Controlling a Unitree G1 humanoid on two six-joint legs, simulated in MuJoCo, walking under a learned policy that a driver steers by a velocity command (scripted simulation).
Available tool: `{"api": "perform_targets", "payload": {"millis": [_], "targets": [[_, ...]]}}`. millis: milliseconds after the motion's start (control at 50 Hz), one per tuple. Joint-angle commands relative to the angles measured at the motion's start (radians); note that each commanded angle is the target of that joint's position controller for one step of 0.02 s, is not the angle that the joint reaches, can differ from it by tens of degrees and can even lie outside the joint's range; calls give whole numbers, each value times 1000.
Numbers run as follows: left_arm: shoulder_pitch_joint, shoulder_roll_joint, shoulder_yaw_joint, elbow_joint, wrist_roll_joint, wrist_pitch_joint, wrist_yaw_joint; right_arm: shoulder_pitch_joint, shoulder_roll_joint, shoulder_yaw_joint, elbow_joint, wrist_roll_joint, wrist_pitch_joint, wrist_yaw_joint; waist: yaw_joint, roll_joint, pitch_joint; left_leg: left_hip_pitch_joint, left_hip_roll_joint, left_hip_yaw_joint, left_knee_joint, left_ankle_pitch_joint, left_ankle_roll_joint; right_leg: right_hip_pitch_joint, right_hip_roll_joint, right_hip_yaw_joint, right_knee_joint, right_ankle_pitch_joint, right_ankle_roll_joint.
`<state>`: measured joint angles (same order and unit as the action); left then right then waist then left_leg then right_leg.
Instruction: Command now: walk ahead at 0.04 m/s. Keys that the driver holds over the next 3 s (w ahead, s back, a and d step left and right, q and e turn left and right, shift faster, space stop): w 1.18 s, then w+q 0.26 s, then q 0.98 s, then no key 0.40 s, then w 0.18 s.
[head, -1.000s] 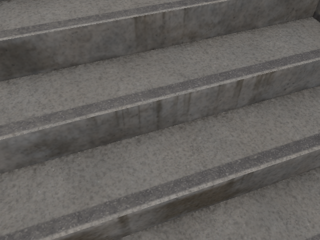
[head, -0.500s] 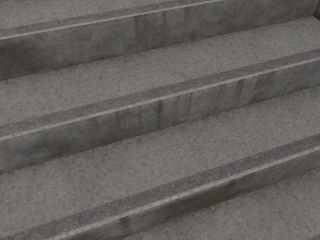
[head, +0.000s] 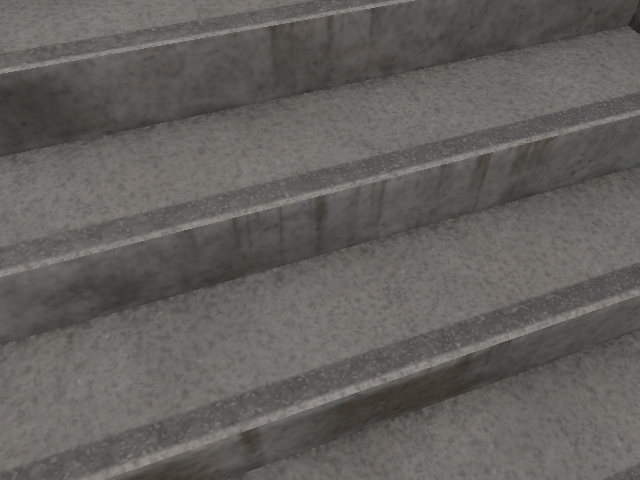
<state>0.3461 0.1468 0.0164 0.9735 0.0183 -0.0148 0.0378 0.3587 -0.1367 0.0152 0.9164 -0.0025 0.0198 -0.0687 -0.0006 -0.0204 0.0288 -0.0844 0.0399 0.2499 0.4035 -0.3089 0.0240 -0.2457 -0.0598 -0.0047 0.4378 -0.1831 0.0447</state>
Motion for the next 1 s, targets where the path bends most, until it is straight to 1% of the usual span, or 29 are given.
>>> {"api": "perform_targets", "payload": {"millis": [20,100,140,180,260,300,320,340,360,380,400,420,480,500,560,600,620,640,680,700,720,740,760,780,800,840,880,940,1000], "targets": [[84,50,5,-15,-6,-6,-2,93,-70,-12,-14,1,-5,-1,-3,22,17,-10,103,-99,-113,110,17,-21,-36,10,-59,92,-61],[24,69,25,-60,21,1,-12,89,-181,-58,-31,-1,8,4,-33,153,118,-34,216,-269,-247,-422,119,-246,56,-108,169,-257,-93],[-85,60,29,-132,37,-3,-36,185,-184,-71,6,0,8,10,-79,201,193,-49,357,-409,-354,-523,215,-404,-7,-112,387,-267,-101],[-121,57,35,-174,30,-13,-54,161,-194,-84,19,-25,-13,12,-38,130,207,11,393,-425,-365,-419,247,-533,-73,-60,503,-286,-103],[23,24,34,-130,-7,-30,-73,20,-161,-83,6,-42,-52,25,47,73,79,-55,262,-182,-266,-29,194,-195,-21,-92,315,-166,-141],[181,41,51,-81,5,-26,-58,-13,-172,-83,11,-11,-63,44,126,49,-20,-122,182,-100,27,284,183,77,81,-178,173,-9,-154],[276,56,61,-33,6,-36,-46,-1,-141,-72,18,2,-71,63,149,-43,-56,-151,111,-43,284,422,165,187,107,-193,21,26,-155],[412,123,82,-2,23,-28,-29,-37,-109,-50,1,15,-86,81,222,-114,-88,-356,65,-74,542,276,116,372,-11,-15,-82,-17,-158],[452,224,95,-1,31,-8,-8,17,-35,-40,-20,26,-84,85,156,-273,-122,-550,-62,-121,881,-117,59,430,-275,435,-254,49,-223],[351,250,100,-24,32,7,-6,64,-28,-44,-4,17,-81,81,138,-283,-119,-623,-53,-231,1241,-105,51,293,-354,624,-363,-376,-362],[233,213,90,-53,23,6,-12,-66,-41,-47,-52,-4,-87,79,118,-177,7,-797,-13,-236,1507,-41,56,202,-338,538,-364,-563,-364],[188,191,83,-39,19,-4,-25,-214,-28,-48,-129,3,-96,70,106,-119,72,-973,-15,-239,1729,-23,66,185,-309,430,-348,-483,-332],[243,42,23,59,27,-54,-39,-284,75,-1,-240,-3,-89,57,20,30,76,-1203,-15,-335,1950,-50,124,155,-259,217,-245,-288,-224],[250,27,14,88,32,-72,-43,-326,107,15,-270,-1,-81,55,-1,27,89,-1284,-40,-358,2040,-98,153,129,-281,214,-253,-295,-214],[114,71,1,82,15,-103,-60,-429,79,40,-378,15,-64,56,-83,40,156,-1155,-31,-264,1682,-86,146,-185,-193,21,-399,-377,-158],[107,86,-7,86,-14,-100,-26,-449,45,56,-400,28,-37,54,-77,3,141,-899,13,-96,1307,-48,119,-299,-132,-52,-567,-59,-228],[108,108,-1,89,-33,-87,-5,-471,73,71,-407,28,-34,45,-67,-43,105,-770,42,-93,1144,-82,134,-230,-120,-91,-593,198,-249],[99,106,-2,64,-34,-79,-1,-396,72,72,-347,33,-35,36,-72,-16,0,-563,-9,-14,1078,-58,153,-198,-105,-162,-532,633,-276],[186,230,32,74,-40,-93,5,-183,27,47,-259,27,-29,8,-136,-113,-208,-458,-104,21,1020,-263,164,140,-206,-162,-204,1629,-277],[171,249,50,65,-43,-92,-4,-93,-17,32,-241,23,-38,4,-172,-156,-291,-423,-131,-28,870,-324,176,270,-222,-153,21,1747,-266],[143,261,69,45,-44,-99,-22,-22,-66,10,-224,1,-48,6,-211,-160,-353,-304,-134,-135,661,-328,187,277,-201,-141,262,1654,-241],[82,217,77,-26,-25,-116,-46,85,-186,-35,-177,-29,-59,5,-222,3,-353,-172,42,-561,374,-497,238,16,-106,-99,593,1295,-215],[1,81,69,-98,9,-114,-92,72,-285,-80,-124,-11,-43,-3,-180,309,-282,-73,187,-1156,-155,-599,299,-390,147,-16,1018,147,-164],[-7,-9,54,-133,60,-109,-97,-93,-266,-90,-129,-1,-50,4,-79,178,-196,-158,257,-1275,-217,-700,259,-581,138,190,1400,123,-169],[-48,-40,39,-184,65,-106,-88,-166,-202,-82,-99,-1,-72,24,-2,72,-70,-292,251,-1111,-143,-723,209,-672,109,146,1527,196,-178],[-101,-77,14,-232,50,-91,-60,-100,-34,-48,25,-10,-102,52,59,-48,43,-387,168,-722,0,-318,141,-791,100,141,1597,201,-198],[-149,-136,-22,-266,34,-53,-45,6,17,-36,112,-16,-118,69,65,11,62,-302,135,-531,0,-106,112,-945,114,167,1681,76,-203],[-221,-82,-29,-294,25,-38,-46,-8,-6,-26,108,-24,-139,71,69,-10,87,-375,92,-327,-82,155,79,-904,120,64,1414,58,-181],[-359,-103,-42,-349,21,-34,-19,179,-89,-33,160,-1,-168,54,9,104,21,-126,158,-373,-161,386,127,-1110,94,-56,1631,-62,-176]]}}
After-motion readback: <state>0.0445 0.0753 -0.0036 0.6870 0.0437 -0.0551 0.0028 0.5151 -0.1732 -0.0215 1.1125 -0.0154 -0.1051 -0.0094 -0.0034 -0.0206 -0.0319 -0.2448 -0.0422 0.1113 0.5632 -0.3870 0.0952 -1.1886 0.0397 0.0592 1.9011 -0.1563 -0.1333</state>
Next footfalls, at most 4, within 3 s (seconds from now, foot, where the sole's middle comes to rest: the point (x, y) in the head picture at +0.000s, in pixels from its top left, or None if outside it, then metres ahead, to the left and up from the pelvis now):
0.34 right None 0.14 -0.14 -0.78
0.72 left None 0.35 0.05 -0.61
1.20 right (379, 306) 0.71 -0.09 -0.45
1.74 left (245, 168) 0.90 0.16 -0.28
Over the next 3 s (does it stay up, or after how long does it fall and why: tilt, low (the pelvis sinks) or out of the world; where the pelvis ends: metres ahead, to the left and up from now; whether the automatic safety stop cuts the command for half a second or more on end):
stays up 0.92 0.07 0.48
